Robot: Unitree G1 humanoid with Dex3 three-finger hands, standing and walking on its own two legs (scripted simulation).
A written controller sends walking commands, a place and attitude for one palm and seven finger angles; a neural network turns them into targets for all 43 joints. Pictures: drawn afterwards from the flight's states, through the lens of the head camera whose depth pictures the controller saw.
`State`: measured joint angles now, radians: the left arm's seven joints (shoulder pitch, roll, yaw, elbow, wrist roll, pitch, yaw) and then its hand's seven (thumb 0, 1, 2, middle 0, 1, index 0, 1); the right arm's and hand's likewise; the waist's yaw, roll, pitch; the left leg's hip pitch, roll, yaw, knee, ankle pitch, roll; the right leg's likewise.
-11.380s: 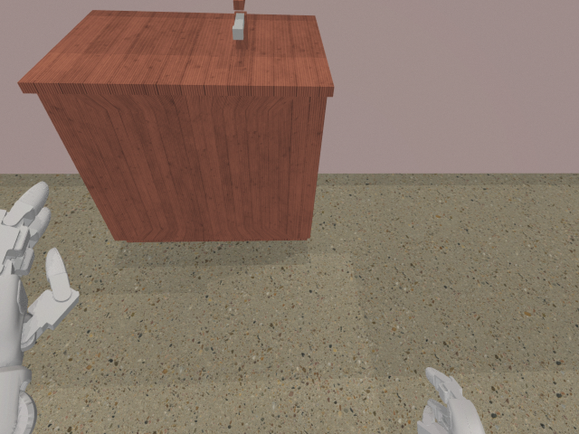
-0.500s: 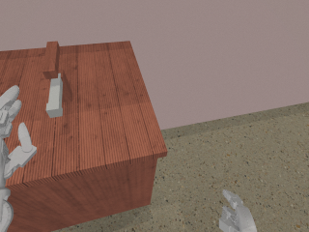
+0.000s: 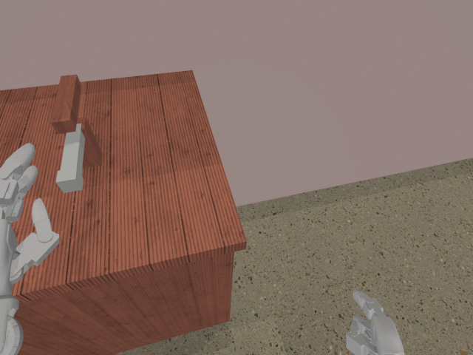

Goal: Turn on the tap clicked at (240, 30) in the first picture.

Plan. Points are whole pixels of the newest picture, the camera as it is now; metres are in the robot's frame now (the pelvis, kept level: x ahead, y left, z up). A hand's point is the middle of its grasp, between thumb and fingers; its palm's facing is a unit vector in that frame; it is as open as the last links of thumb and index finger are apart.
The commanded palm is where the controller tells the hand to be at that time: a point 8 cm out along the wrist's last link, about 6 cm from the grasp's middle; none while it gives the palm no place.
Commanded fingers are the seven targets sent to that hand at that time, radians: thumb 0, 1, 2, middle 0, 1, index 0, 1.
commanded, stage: come to a stop and stand still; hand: left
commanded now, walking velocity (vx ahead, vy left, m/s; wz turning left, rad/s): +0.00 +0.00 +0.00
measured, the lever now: (70, 180) +0.34 +0.30 +0.11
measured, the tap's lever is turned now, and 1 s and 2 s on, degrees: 0 0 0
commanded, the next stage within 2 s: look again from close up in 0.48 s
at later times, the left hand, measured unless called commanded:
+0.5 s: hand (29, 238) +0.21 +0.27 +0.16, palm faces +0.40 -0.84 -0.37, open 7.4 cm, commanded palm +0.15 +0.30 +0.17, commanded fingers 0.00 0.90 0.90 -0.20 -0.30 -0.20 -0.30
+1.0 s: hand (10, 254) +0.20 +0.29 +0.15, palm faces +0.37 -0.84 -0.39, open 7.4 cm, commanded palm +0.14 +0.31 +0.17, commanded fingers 0.00 0.90 0.90 -0.20 -0.30 -0.20 -0.30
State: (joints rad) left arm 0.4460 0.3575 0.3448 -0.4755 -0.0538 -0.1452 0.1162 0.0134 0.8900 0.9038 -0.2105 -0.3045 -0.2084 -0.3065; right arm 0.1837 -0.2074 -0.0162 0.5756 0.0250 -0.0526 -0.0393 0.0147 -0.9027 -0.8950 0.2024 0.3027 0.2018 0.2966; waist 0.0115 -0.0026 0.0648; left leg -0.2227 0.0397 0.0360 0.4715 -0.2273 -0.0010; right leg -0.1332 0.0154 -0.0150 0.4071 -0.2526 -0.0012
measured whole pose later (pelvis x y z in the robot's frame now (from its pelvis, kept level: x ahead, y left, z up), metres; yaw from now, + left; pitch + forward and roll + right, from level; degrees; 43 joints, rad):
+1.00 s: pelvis -0.03 +0.03 +0.00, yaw -1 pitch -1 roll -1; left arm 0.40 0.39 0.38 -0.41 -0.03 -0.23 0.08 0.01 0.88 0.90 -0.22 -0.31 -0.21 -0.31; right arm 0.23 -0.20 0.00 0.57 0.01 -0.12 -0.04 0.01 -0.90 -0.90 0.20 0.30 0.20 0.30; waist 0.03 -0.04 0.07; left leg -0.27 0.01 0.06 0.48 -0.20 0.04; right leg -0.18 -0.02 0.01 0.42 -0.21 0.03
